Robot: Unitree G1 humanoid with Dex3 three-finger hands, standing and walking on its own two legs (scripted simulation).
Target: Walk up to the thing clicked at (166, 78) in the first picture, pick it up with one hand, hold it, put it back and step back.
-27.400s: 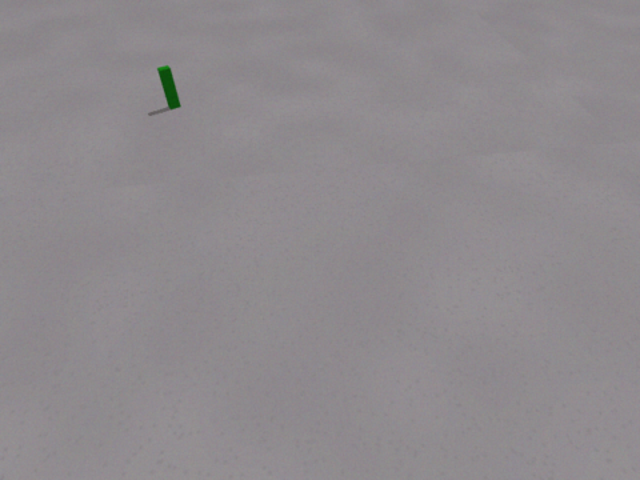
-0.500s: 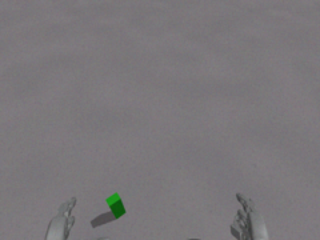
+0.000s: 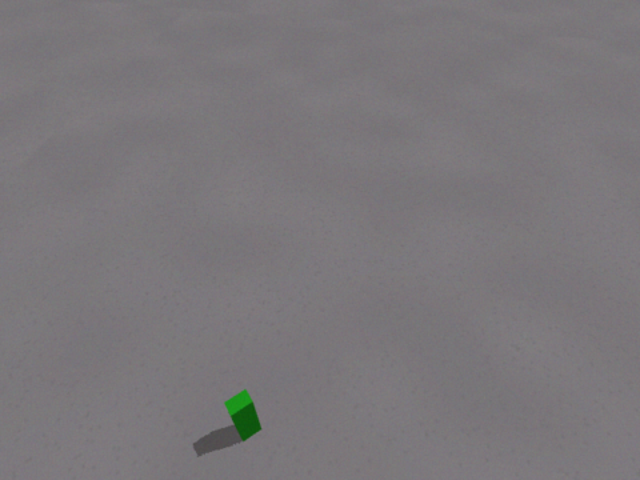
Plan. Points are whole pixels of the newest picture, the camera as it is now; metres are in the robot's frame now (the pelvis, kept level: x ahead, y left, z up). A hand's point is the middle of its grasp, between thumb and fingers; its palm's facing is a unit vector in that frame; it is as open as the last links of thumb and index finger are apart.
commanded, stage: stand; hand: left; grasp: from the side
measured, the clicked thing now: (244, 417) +0.40 +0.20 -0.65
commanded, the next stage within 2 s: step back in 1.76 s
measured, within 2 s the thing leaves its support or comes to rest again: neither
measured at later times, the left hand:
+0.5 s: hand out of the picture +0.04 +0.25 -0.15, palm faces -0.01 -0.94 -0.35, open 7.4 cm
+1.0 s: hand out of the picture +0.06 +0.24 -0.14, palm faces -0.02 -0.94 -0.35, open 7.4 cm
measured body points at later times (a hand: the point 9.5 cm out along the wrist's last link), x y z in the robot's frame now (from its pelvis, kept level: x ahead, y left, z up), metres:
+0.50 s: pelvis -0.01 +0.00 +0.01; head -0.02 -0.01 +0.46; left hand +0.04 +0.29 -0.12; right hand +0.05 -0.29 -0.13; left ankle +0.01 +0.13 -0.73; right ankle +0.01 -0.13 -0.73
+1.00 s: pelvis -0.01 -0.01 +0.01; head -0.01 -0.02 +0.46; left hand +0.06 +0.29 -0.12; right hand +0.05 -0.30 -0.13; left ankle +0.01 +0.13 -0.73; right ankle +0.01 -0.13 -0.73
